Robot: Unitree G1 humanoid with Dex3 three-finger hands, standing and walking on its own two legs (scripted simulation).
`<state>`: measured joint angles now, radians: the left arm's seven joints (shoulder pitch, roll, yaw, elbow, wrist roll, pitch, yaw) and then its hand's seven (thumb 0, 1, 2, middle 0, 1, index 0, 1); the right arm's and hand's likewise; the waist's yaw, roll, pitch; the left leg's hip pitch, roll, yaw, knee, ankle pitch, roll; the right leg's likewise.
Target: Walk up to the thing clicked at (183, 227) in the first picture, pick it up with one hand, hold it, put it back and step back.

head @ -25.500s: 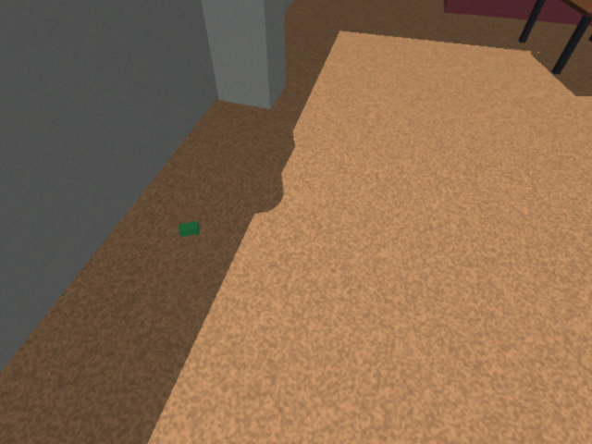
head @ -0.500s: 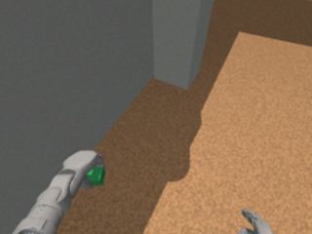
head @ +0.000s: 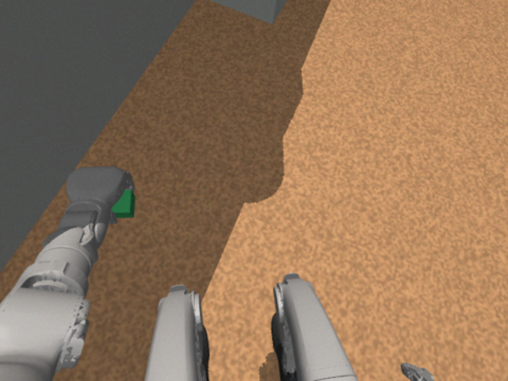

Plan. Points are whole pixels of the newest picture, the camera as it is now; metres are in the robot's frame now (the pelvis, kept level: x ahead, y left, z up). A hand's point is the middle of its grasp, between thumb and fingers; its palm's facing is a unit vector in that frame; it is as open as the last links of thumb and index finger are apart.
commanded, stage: crouch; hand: left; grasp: from above
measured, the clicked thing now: (109, 204) +0.44 +0.24 -0.15
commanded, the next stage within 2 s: lower in 1.28 s
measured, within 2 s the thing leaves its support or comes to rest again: neither
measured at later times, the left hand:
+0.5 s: hand (130, 218) +0.46 +0.24 -0.31, palm faces -0.46 +0.01 -0.89, open 7.2 cm
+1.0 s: hand (137, 219) +0.48 +0.25 -0.38, palm faces -0.48 +0.01 -0.88, open 7.2 cm
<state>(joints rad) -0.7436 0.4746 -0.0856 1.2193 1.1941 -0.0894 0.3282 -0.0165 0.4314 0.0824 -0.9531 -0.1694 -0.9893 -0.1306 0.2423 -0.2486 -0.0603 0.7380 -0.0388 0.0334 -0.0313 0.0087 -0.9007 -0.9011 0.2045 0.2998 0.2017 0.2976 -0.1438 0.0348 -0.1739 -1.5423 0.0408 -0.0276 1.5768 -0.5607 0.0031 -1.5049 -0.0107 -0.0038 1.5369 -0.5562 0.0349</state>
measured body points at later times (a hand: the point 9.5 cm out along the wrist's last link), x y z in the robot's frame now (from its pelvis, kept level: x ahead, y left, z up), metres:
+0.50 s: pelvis -0.01 +0.00 -0.15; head +0.24 +0.04 +0.23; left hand +0.48 +0.24 -0.26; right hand +0.05 -0.28 -0.26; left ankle +0.07 +0.12 -0.54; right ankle +0.07 -0.14 -0.54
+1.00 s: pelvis -0.02 +0.00 -0.21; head +0.24 +0.05 +0.15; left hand +0.50 +0.24 -0.33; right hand -0.01 -0.28 -0.31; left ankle +0.07 +0.12 -0.54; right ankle +0.07 -0.14 -0.54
